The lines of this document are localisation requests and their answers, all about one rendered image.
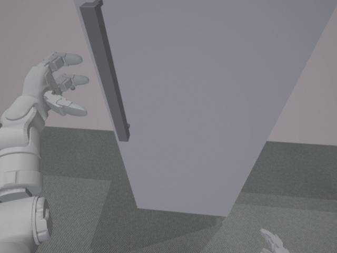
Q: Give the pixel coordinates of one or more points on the handle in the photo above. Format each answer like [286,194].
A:
[97,35]

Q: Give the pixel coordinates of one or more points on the left robot forearm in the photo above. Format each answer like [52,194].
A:
[20,149]

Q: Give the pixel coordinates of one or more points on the fridge door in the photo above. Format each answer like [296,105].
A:
[203,83]

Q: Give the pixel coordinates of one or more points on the left robot upper arm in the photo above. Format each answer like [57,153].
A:
[24,224]

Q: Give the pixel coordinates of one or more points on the robot right hand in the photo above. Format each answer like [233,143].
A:
[275,243]

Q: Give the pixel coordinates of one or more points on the robot left hand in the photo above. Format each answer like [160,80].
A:
[39,82]

